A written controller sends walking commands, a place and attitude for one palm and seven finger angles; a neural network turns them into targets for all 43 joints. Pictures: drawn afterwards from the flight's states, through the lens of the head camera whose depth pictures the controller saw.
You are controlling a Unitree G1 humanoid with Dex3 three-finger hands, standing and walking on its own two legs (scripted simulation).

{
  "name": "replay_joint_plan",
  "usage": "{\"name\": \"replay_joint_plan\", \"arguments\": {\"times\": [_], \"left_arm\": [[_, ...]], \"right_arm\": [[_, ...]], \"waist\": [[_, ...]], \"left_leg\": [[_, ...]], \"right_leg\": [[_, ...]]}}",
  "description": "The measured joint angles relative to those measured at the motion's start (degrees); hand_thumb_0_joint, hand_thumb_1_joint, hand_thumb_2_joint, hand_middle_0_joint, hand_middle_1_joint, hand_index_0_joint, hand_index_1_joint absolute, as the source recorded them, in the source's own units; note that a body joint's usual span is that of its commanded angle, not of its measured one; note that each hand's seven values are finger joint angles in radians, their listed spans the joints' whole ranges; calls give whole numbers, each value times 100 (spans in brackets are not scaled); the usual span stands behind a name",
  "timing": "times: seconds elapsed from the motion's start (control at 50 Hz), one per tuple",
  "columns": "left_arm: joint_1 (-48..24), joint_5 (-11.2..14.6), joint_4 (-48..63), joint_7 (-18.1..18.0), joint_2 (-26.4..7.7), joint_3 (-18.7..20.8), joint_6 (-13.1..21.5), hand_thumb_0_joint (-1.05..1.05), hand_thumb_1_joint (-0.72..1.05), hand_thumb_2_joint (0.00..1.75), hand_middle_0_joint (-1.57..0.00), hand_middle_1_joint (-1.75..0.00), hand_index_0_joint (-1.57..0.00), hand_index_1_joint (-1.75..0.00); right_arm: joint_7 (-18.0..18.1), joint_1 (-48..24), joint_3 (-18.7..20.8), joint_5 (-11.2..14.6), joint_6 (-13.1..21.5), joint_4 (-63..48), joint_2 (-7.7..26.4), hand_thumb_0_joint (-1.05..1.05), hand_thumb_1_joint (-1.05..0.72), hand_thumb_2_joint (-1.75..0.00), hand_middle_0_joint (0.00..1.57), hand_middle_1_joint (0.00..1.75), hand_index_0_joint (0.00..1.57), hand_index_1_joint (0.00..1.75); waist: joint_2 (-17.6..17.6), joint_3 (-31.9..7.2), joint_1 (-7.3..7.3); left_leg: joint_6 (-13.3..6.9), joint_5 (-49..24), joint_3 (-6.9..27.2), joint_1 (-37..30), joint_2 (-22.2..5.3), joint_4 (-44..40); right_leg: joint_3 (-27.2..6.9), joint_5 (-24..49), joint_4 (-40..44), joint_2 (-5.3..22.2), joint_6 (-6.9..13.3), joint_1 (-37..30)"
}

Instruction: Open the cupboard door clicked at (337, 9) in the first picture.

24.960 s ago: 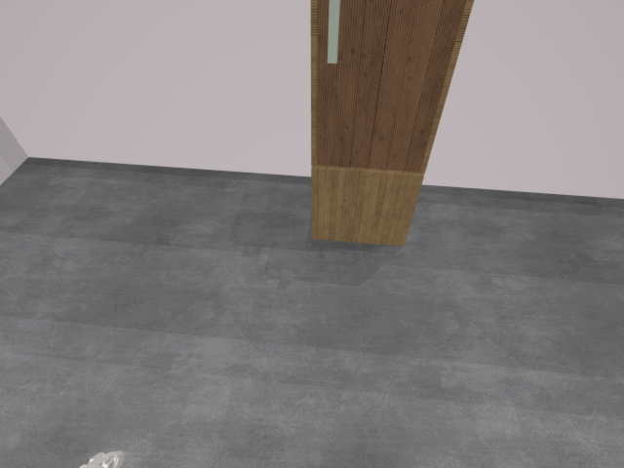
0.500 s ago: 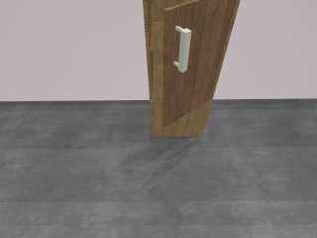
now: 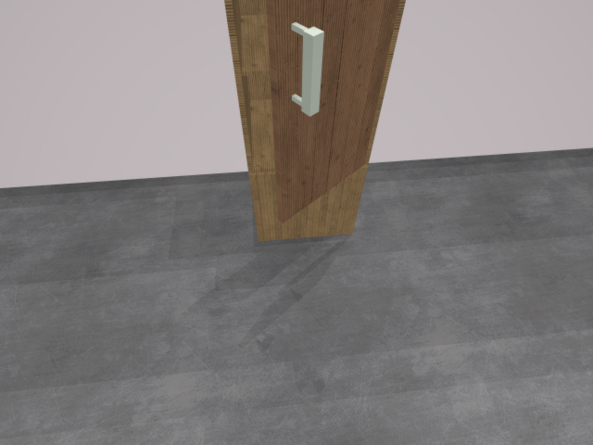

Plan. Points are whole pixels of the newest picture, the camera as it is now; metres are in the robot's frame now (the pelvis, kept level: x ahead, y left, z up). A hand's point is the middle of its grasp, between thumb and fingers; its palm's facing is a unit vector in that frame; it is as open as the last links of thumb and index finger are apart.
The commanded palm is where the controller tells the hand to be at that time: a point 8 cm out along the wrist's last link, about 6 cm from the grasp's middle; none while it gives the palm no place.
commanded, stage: walk to a spot facing it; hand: left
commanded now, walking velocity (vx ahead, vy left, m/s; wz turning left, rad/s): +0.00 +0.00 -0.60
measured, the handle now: (304, 70) +0.71 +0.03 +0.11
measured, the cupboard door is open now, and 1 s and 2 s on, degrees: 37 37 37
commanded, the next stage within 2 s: none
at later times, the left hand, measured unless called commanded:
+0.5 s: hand out of the picture +0.12 +0.17 -0.17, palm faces -0.27 -0.93 -0.25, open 7.4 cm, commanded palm none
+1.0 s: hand (254, 379) +0.24 +0.09 -0.16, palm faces -0.59 -0.75 -0.29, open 7.4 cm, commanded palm none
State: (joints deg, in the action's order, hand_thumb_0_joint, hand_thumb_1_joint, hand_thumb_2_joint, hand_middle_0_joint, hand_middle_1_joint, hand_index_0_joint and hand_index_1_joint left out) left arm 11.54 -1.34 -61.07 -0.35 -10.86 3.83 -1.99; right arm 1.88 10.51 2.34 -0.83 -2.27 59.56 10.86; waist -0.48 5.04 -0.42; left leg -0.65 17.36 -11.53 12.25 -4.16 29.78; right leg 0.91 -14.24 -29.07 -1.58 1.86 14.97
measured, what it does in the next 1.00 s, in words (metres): steps on the spot, turning right: right foot, then left foot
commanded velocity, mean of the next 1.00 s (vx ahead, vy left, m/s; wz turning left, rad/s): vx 0.00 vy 0.00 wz -0.60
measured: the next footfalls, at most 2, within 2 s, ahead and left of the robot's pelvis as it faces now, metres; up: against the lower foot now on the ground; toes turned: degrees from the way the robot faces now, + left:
right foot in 0.26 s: +0.03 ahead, -0.14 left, +0.00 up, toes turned -12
left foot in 0.58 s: +0.11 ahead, +0.10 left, +0.00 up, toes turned -21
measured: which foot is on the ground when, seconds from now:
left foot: down 0.00-0.26, up 0.28-0.56, down 0.58-0.90, up 0.92-1.00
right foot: down 0.00-0.02, up 0.04-0.24, down 0.26-0.56, up 0.58-0.88, down 0.90-1.00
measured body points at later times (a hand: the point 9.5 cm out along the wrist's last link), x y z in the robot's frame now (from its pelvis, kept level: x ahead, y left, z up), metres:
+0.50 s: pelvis +0.01 -0.01 +0.00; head +0.08 -0.03 +0.44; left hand +0.14 +0.22 -0.15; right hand +0.05 -0.29 -0.14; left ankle +0.04 +0.12 -0.70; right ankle -0.01 -0.13 -0.74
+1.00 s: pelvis +0.01 -0.02 -0.01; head +0.06 -0.07 +0.43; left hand +0.27 +0.13 -0.14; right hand -0.12 -0.26 -0.16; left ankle +0.07 +0.12 -0.69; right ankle -0.05 -0.11 -0.74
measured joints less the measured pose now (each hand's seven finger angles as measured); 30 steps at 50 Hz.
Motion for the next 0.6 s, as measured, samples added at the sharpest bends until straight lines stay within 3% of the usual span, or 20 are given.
{"name": "replay_joint_plan", "arguments": {"times": [0.04, 0.1, 0.14, 0.22, 0.26, 0.28, 0.32, 0.38, 0.46, 0.54, 0.58, 0.6], "left_arm": [[-33, -1, 115, 33, -15, 30, -46, 0, 90, 89, -20, -30, -20, -30], [-135, -19, 267, 80, -13, 91, -129, 0, 90, 89, -20, -30, -20, -30], [-205, -21, 371, 104, -9, 127, -139, 0, 91, 89, -20, -30, -20, -30], [-273, -19, 601, 138, -16, 143, -86, 0, 91, 89, -20, -30, -20, -30], [-225, -29, 735, 153, -106, 139, 1, 0, 91, 90, -20, -30, -20, -30], [-226, -33, 761, 126, -143, 153, 69, 0, 91, 89, -20, -30, -20, -30], [-275, -21, 763, 58, -117, 135, 121, 0, 91, 89, -20, -30, -20, -30], [-217, -33, 762, -35, -105, 122, 96, 0, 90, 89, -20, -30, -20, -30], [-91, -42, 711, -37, -119, 101, 42, 0, 90, 89, -20, -30, -20, -30], [-23, -34, 702, 2, -163, 115, -26, 0, 90, 89, -20, -30, -20, -30], [20, 11, 736, 30, -167, 120, -86, 0, 90, 89, -20, -30, -20, -30], [-41, 24, 738, 55, -211, 129, -118, 0, 90, 89, -20, -30, -20, -30]], "right_arm": [[5, 33, 14, -22, 22, -93, -19, 1, -91, -90, 20, 30, 20, 30], [29, 96, 28, -67, 90, -198, -4, 1, -91, -90, 20, 30, 20, 30], [27, 141, 32, -98, 105, -224, 15, 1, -91, -90, 20, 30, 20, 30], [-12, 185, 47, -114, 72, -262, 74, 1, -91, -90, 20, 30, 21, 30], [-49, 238, 58, -73, 23, -324, 76, 1, -91, -90, 20, 30, 21, 30], [-71, 206, 69, -37, -29, -351, 90, 1, -91, -90, 20, 30, 21, 30], [-86, -6, 108, 8, -155, -403, 189, 1, -91, -90, 20, 30, 21, 30], [-66, -331, 127, 35, -167, -545, 241, 1, -91, -90, 20, 30, 20, 30], [-42, -602, 109, 75, -80, -794, 211, 1, -91, -90, 20, 30, 20, 30], [-24, -723, 61, 108, 28, -988, 149, 1, -91, -90, 20, 30, 20, 30], [-14, -635, 17, 77, 144, -1096, 186, 1, -91, -90, 20, 30, 20, 30], [6, -608, 7, 38, 182, -1103, 158, 1, -91, -90, 20, 30, 20, 30]], "waist": [[75, 36, 26], [50, 137, 45], [-12, 191, 49], [-177, 250, 55], [-127, 190, 57], [-96, 174, 83], [-193, 308, 95], [-133, 412, 103], [54, 364, 135], [219, 269, 163], [128, 133, 142], [179, 158, 152]], "left_leg": [[-33, 45, -152, 34, 12, 49], [-76, 82, -354, -2, -42, 71], [-48, 84, -443, -60, -113, 47], [105, 223, -618, -96, -381, 239], [202, 435, -668, 73, -491, 679], [260, 827, -478, 299, -484, 1163], [308, 1369, 235, 782, -333, 2276], [372, 1286, 774, 1242, -64, 3095], [421, 1104, 970, 1288, 137, 2594], [385, 659, 1040, 930, 282, 1318], [211, 89, 1126, 617, 168, 356], [124, 29, 1073, 642, 163, 450]], "right_leg": [[-111, -110, -368, 23, -30, 230], [-52, -976, -1921, 96, -127, 764], [42, -1175, -2359, 192, -180, 898], [271, -1027, -1688, 337, -186, 642], [212, -216, -821, 396, -108, 331], [142, -367, -785, 368, -125, 360], [60, -559, -967, 211, -81, 475], [-194, -372, -730, 61, -66, 456], [-575, -104, -341, -38, -91, 364], [-904, -28, -251, -117, -213, 359], [-926, -223, -552, -262, -256, 529], [-849, -711, -1013, -228, -284, 676]]}}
